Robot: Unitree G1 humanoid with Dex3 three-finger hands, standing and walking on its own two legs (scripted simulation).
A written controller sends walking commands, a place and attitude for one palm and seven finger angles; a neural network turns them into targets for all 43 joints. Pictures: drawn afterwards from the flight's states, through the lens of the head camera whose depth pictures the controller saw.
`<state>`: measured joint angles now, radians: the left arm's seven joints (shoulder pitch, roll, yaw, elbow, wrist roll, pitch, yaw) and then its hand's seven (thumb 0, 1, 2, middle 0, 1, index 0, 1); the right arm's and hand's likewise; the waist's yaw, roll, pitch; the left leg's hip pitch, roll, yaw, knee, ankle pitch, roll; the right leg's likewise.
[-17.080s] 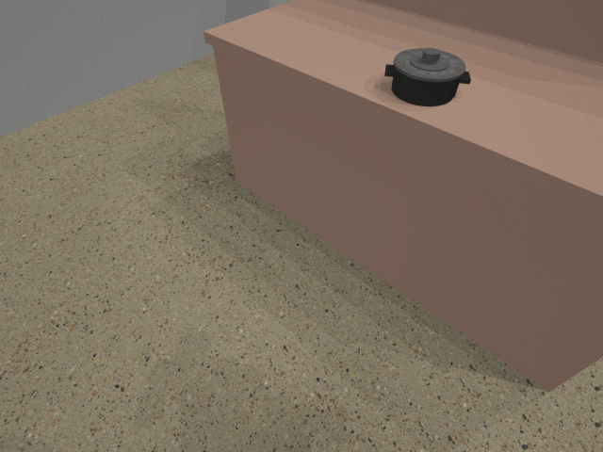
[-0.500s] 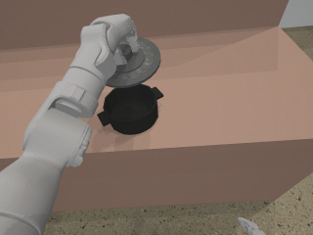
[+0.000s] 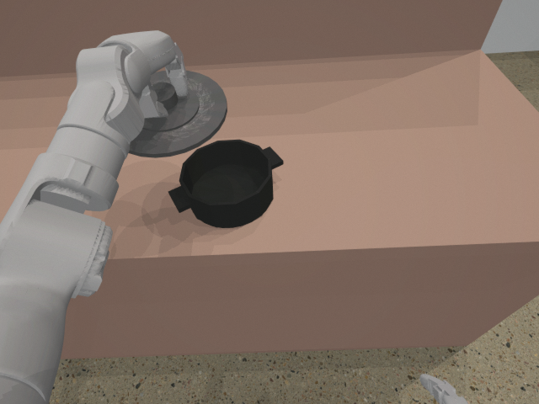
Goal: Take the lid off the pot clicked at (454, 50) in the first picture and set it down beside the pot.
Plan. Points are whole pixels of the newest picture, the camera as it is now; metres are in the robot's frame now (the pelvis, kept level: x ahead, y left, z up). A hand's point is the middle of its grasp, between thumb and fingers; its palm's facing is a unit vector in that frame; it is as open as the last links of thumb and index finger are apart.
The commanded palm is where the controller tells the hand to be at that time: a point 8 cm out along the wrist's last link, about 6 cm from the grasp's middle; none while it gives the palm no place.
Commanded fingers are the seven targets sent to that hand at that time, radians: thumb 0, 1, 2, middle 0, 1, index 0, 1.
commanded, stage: move the lid sideways beside the pot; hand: left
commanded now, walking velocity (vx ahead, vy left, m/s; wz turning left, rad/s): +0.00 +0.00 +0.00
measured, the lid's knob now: (161, 96) +0.51 +0.15 +0.21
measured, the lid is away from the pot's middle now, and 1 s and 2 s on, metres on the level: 0.07 0.19 0.24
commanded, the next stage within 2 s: lower the lid onto the table in 1.46 s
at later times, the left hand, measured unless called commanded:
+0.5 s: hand (111, 100) +0.48 +0.21 +0.23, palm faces -0.27 -0.05 -0.96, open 7.4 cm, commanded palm +0.47 +0.22 +0.30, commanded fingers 0.00 0.69 0.97 -0.90 -1.07 -0.85 -1.05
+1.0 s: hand (72, 104) +0.48 +0.27 +0.22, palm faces -0.29 -0.05 -0.96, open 7.4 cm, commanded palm +0.47 +0.28 +0.30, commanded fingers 0.00 0.69 0.97 -0.90 -1.07 -0.85 -1.05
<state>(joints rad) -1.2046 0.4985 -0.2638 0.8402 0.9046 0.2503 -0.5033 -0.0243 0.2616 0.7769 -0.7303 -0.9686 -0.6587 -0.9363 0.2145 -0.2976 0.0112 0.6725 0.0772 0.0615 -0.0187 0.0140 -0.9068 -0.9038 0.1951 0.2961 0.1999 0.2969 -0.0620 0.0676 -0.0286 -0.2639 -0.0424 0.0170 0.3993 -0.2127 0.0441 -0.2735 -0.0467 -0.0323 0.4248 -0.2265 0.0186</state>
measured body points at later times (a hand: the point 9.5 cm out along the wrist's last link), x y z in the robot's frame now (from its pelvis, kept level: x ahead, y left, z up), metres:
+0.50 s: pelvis +0.00 +0.01 +0.00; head +0.04 -0.01 +0.45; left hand +0.48 +0.21 +0.28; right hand +0.09 -0.25 -0.13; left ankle -0.01 +0.09 -0.74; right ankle -0.01 -0.13 -0.74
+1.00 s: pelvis +0.01 +0.01 +0.00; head +0.05 +0.00 +0.45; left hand +0.49 +0.27 +0.28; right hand +0.09 -0.26 -0.13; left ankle -0.01 +0.09 -0.74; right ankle -0.01 -0.13 -0.74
